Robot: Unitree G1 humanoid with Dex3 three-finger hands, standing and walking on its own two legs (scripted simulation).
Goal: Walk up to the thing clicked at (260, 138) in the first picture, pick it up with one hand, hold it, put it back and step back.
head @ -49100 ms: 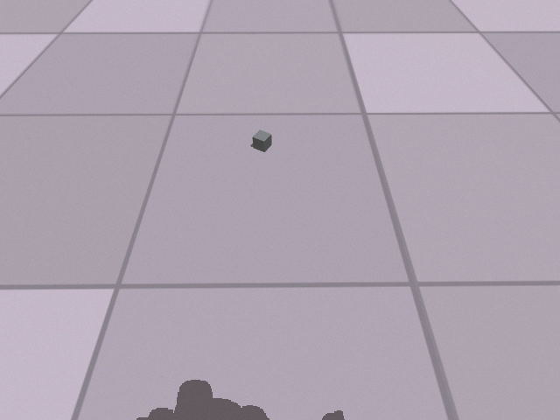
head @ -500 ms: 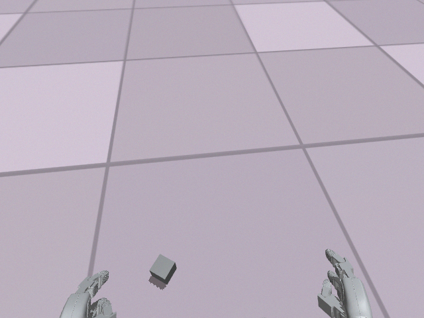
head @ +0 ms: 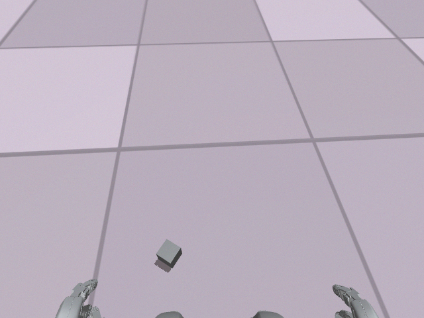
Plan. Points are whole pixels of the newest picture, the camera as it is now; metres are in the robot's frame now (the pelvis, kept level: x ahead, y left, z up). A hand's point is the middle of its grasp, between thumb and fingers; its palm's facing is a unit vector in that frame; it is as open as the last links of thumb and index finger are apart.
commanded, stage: stand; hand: left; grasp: from above
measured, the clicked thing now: (169, 253) +0.45 +0.19 -0.70
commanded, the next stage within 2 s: none
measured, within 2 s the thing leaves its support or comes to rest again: neither
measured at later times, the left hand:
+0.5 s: hand out of the picture +0.04 +0.24 -0.13, palm faces +0.02 -0.95 -0.32, open 7.4 cm
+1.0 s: hand out of the picture +0.04 +0.24 -0.12, palm faces +0.00 -0.94 -0.34, open 7.4 cm
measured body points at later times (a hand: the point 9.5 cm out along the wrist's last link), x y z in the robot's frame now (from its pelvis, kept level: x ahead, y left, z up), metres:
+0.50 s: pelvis +0.00 +0.00 +0.04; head +0.00 +0.01 +0.49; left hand +0.04 +0.29 -0.10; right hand +0.07 -0.27 -0.10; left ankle +0.01 +0.13 -0.70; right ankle +0.01 -0.15 -0.70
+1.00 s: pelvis +0.00 -0.01 +0.04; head +0.00 -0.01 +0.49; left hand +0.04 +0.29 -0.09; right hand +0.05 -0.30 -0.10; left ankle +0.01 +0.13 -0.70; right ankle +0.01 -0.15 -0.70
